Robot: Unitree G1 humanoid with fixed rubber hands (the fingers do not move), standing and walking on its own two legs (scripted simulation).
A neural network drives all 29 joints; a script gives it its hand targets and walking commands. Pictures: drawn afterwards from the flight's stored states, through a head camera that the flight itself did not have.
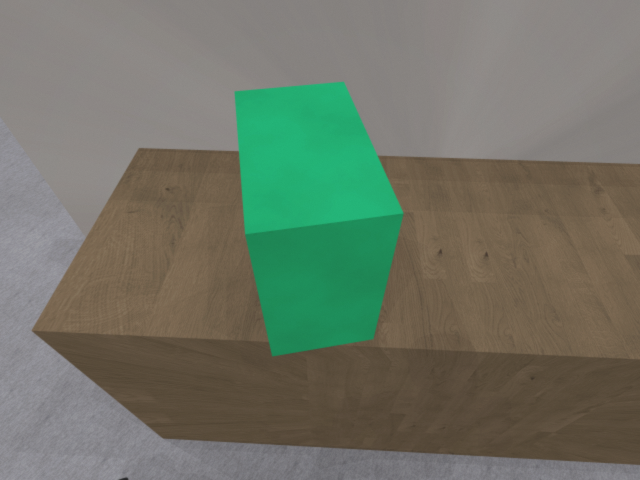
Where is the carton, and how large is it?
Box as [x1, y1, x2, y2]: [234, 82, 403, 355]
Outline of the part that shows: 343,82 234,91 245,235 272,355 373,338 403,213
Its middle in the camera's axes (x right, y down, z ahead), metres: -0.02 -0.03 +0.58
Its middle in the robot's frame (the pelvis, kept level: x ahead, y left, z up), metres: +0.47 +0.04 +0.05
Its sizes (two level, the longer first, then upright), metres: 0.280 0.162 0.286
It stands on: a pedestal, 0.69 m high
